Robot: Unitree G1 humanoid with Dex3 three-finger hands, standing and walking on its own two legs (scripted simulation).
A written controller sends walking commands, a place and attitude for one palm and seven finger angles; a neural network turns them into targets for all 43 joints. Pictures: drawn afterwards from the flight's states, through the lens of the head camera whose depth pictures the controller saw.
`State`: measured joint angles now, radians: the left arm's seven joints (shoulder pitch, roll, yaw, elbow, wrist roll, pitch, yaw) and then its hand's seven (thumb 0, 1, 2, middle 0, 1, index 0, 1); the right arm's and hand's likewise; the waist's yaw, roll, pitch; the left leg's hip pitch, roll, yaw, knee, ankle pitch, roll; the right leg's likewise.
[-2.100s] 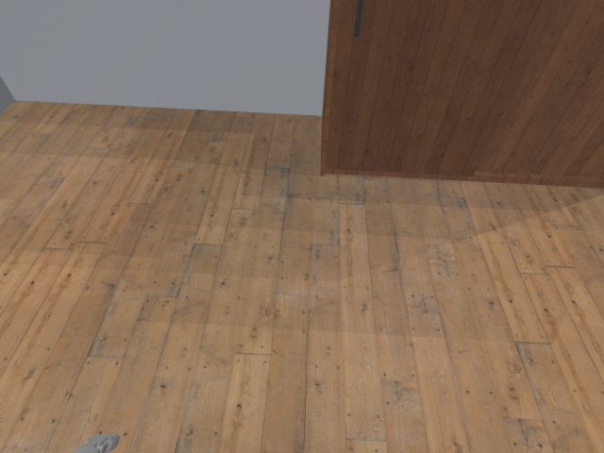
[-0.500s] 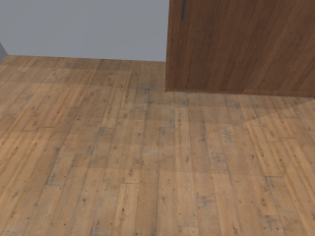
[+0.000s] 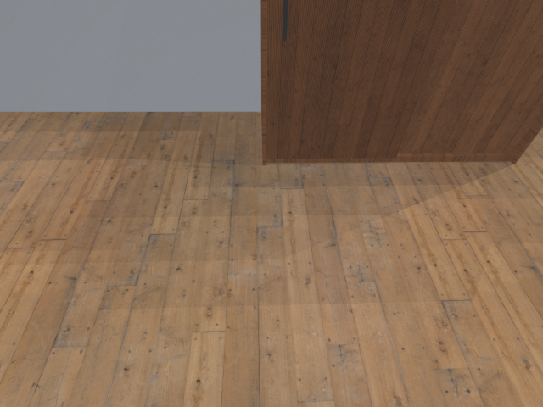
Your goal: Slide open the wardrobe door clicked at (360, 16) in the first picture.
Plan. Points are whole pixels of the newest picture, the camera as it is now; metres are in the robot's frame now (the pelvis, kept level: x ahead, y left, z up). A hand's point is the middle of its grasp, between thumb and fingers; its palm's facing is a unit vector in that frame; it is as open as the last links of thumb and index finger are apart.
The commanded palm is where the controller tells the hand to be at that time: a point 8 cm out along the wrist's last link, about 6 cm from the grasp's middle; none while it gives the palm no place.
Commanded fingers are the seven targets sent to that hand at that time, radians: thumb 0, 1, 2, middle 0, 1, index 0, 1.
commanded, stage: walk to a spot facing it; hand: left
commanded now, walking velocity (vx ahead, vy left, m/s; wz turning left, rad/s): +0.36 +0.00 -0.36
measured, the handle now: out of the picture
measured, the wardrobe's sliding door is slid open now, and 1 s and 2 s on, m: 0.00 0.00 0.00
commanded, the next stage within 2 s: turn to face it in 1.58 s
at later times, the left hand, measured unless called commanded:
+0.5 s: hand out of the picture +0.10 +0.19 -0.19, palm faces -0.03 -0.99 -0.14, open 7.4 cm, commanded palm none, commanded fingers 0.00 0.90 0.90 -0.20 -0.30 -0.20 -0.30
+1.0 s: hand (245, 221) +0.56 +0.11 -0.16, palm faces -0.38 -0.91 -0.19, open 7.4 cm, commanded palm none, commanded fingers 0.00 0.90 0.90 -0.20 -0.30 -0.20 -0.30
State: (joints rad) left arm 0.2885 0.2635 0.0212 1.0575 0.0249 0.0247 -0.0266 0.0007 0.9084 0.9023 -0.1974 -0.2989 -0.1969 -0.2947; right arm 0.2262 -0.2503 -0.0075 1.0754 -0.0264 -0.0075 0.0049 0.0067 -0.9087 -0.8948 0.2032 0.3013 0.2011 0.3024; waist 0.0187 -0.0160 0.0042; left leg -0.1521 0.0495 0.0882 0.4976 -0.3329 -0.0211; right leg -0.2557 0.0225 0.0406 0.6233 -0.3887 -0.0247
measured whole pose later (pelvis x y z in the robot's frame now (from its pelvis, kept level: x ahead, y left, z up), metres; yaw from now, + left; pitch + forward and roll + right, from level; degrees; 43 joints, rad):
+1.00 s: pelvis +0.38 -0.02 -0.01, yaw -19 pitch +0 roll +0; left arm 0.09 0.19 0.06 0.98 0.04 -0.02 -0.03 0.00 0.91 0.90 -0.19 -0.30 -0.19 -0.29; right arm 0.46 -0.15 -0.04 1.15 -0.04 -0.05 -0.01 0.00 -0.92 -0.90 0.20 0.30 0.20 0.30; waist -0.07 0.00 0.07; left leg -0.01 0.11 0.30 0.47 -0.43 -0.03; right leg -0.39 -0.06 -0.14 0.55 -0.21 -0.04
